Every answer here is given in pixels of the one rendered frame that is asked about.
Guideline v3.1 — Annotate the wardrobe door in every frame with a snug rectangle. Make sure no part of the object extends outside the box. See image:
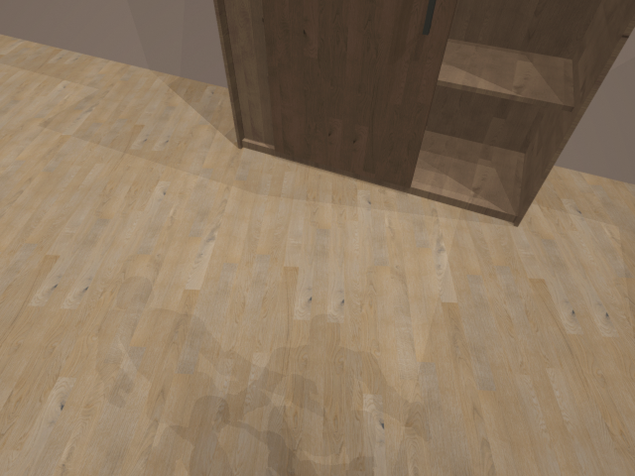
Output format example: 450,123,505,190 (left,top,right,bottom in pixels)
224,0,274,146
262,0,457,188

